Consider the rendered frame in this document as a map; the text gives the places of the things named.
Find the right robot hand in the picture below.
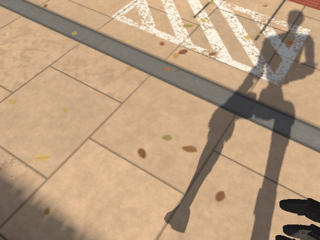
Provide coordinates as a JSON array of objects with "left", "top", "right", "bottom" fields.
[{"left": 275, "top": 198, "right": 320, "bottom": 240}]

